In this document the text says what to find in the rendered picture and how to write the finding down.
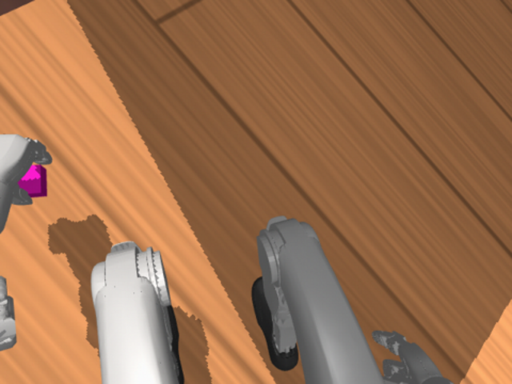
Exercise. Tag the right robot hand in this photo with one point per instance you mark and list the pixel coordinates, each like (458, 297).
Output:
(415, 366)

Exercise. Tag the right robot foot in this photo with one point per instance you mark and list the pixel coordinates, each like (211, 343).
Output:
(283, 361)

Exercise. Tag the left robot arm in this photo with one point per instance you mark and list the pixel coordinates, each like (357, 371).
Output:
(7, 319)

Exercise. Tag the left robot foot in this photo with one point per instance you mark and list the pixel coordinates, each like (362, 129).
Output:
(175, 354)

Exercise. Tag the left robot hand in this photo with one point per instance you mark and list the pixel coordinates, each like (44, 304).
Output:
(17, 154)

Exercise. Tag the small box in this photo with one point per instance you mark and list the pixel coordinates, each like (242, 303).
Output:
(34, 181)

